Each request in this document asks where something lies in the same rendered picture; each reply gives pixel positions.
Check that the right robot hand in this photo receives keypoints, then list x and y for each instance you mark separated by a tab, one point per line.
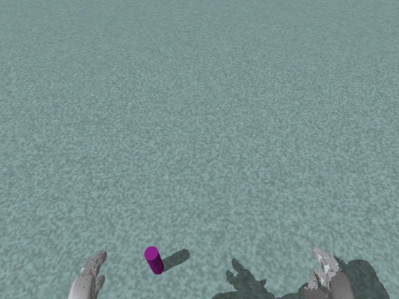
334	282

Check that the can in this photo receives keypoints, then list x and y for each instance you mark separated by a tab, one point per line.
154	260

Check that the left robot hand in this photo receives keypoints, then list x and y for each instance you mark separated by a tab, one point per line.
87	285

